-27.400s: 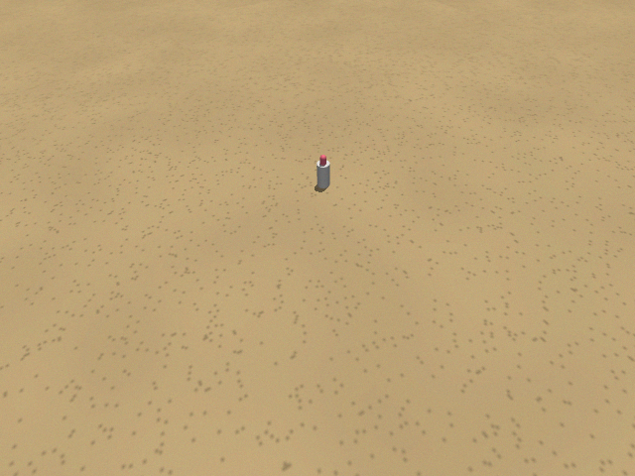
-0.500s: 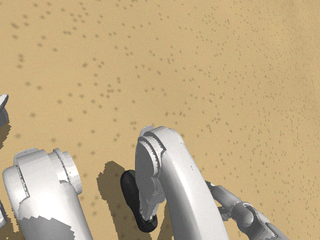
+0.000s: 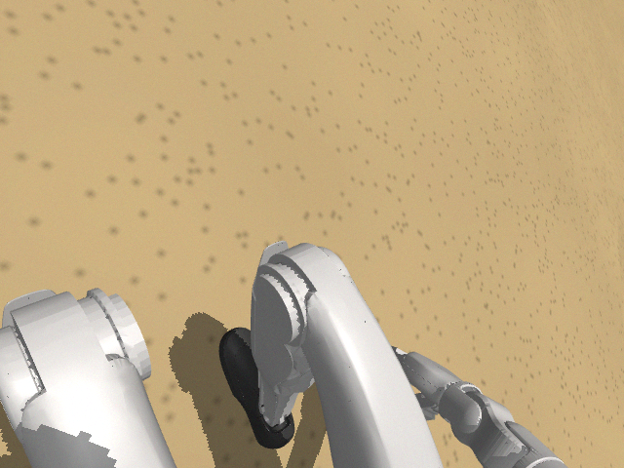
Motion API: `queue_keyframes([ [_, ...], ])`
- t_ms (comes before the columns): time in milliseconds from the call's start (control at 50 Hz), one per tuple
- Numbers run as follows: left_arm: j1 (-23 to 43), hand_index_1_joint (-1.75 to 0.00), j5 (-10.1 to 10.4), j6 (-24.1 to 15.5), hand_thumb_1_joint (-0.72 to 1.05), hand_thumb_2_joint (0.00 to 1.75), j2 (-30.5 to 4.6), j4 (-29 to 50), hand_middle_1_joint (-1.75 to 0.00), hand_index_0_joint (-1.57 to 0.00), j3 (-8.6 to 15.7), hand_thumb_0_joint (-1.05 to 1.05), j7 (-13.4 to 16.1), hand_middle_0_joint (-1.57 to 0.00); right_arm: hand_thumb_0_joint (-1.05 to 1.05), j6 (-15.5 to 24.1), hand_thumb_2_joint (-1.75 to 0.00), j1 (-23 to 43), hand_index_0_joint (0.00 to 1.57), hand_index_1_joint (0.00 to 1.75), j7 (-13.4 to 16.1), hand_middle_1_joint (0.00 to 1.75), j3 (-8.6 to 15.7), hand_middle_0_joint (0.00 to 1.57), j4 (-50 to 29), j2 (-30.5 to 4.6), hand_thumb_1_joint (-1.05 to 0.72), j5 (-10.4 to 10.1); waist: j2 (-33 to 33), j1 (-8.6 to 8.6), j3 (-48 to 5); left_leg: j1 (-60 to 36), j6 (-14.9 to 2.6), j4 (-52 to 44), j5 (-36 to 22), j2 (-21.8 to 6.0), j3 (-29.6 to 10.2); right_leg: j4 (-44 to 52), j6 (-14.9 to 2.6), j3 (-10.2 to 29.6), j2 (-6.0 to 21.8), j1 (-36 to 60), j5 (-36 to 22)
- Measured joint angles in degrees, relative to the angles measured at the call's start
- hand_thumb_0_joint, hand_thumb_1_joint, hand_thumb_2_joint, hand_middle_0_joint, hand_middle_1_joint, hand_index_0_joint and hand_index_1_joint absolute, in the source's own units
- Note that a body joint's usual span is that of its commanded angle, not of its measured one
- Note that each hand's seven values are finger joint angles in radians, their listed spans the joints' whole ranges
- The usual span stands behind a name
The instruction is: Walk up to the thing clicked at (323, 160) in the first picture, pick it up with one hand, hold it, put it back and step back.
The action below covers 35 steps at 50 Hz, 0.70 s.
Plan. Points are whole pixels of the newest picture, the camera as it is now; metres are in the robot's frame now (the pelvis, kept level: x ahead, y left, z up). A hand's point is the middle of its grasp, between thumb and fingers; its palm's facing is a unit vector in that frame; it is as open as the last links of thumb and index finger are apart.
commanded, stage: loosen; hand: left
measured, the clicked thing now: out of the picture +0.45 +0.29 -0.20
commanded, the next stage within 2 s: open in 0.14 s
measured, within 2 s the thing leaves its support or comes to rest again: rests again in 1.04 s
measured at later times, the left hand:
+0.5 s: hand out of the picture +0.46 +0.29 -0.16, palm faces +0.29 -0.96 +0.01, open 10.8 cm
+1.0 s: hand out of the picture +0.46 +0.30 -0.15, palm faces +0.31 -0.95 +0.02, open 16.5 cm
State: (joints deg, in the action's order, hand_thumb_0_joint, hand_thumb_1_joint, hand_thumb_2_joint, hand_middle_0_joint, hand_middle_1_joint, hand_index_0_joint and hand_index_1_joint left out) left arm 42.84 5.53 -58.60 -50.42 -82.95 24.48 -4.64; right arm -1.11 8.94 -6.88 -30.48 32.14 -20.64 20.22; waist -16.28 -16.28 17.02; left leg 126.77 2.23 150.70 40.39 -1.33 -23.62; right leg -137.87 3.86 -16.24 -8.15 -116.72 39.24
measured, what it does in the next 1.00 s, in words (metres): stands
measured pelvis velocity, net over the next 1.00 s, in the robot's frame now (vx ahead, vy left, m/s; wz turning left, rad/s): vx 0.00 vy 0.00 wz -0.01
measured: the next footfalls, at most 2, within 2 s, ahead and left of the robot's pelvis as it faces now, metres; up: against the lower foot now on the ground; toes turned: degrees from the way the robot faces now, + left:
none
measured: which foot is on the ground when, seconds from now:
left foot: down 0.00-1.00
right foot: down 0.00-1.00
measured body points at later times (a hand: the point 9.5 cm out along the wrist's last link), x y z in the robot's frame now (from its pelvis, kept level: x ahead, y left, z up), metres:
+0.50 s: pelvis +0.00 +0.00 +0.00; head +0.23 +0.20 +0.33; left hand +0.44 +0.34 -0.16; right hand +0.16 -0.24 -0.03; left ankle +0.08 +0.13 -0.26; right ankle +0.13 -0.11 -0.26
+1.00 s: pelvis +0.00 +0.00 +0.00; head +0.23 +0.20 +0.33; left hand +0.44 +0.35 -0.15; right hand +0.16 -0.24 -0.03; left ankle +0.08 +0.13 -0.26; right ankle +0.13 -0.11 -0.26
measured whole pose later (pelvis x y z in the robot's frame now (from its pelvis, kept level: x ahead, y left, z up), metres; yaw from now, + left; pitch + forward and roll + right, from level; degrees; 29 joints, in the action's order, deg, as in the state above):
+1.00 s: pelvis +0.00 +0.00 +0.00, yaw -1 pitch +14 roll -19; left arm 43.7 4.9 -58.5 -52.2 -79.5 27.4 -6.0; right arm -2.2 8.8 -6.3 -30.7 31.0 -20.3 19.9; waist -16.3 -16.3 16.9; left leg 126.3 1.5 150.2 40.7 -1.9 -23.9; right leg -136.6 4.0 -16.6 -8.5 -116.0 38.9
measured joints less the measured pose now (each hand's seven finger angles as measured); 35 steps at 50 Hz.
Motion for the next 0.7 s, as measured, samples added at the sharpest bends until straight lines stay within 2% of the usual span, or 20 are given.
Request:
queue_keyframes([
  [180, 0.1, -1.1, 0.1, -0.5, -0.19, 1.04, -0.8, -0.7, -1.01, -0.98, -0.6, 0.01, 0.0, -0.83, 0.0, -0.1, -0.9, 0.3, 0.2, 0.3, 0.0, 0.3, -0.6, 0.21, -0.4, 0.0, -0.9, 0.2, 0.0, -0.08, 0.3, -0.3, -0.3, 0.2, 0.2, -0.1, -0.4, 0.4, 0.12, -0.3, -0.3, 0.5, -0.1],
  [340, 0.3, -0.95, 0.2, -1.3, -0.14, 0.8, -0.8, -0.9, -0.9, -0.97, -0.6, 0.01, 0.2, -0.85, 0.0, -0.1, -0.89, 0.3, 0.2, 0.3, 0.0, 0.3, -0.9, 0.21, -0.6, -0.2, -0.91, 0.3, -0.1, -0.12, 0.1, -0.4, -0.32, 0.1, 0.0, -0.2, -0.7, 0.7, 0.19, -0.5, -0.4, 0.6, -0.5],
  [500, 1.0, -0.7, 0.0, -1.3, -0.28, 0.5, -1.6, -2.0, -0.68, -0.8, -0.8, 0.0, 0.1, -0.76, 0.0, -0.4, -0.89, 0.2, 0.2, 0.3, -0.1, 0.3, -1.0, 0.21, -1.1, -0.1, -0.92, 0.0, 0.1, -0.37, -0.2, -0.4, -0.49, 0.0, -0.2, -0.3, -0.8, 1.0, 0.21, -0.6, -0.5, 0.6, -0.8],
  [700, 0.4, -0.46, 0.2, -1.5, -0.4, 0.3, -0.9, -1.7, -0.44, -0.57, -0.8, -0.01, -0.1, -0.57, 0.0, -0.1, -0.89, 0.0, 0.2, 0.3, -0.1, 0.3, -1.0, 0.21, -1.0, 0.0, -0.92, -0.1, 0.0, -0.18, -0.4, -0.4, -0.59, -0.3, 0.0, -0.5, -0.7, 1.3, 0.06, -0.6, -0.5, 0.7, -0.7],
])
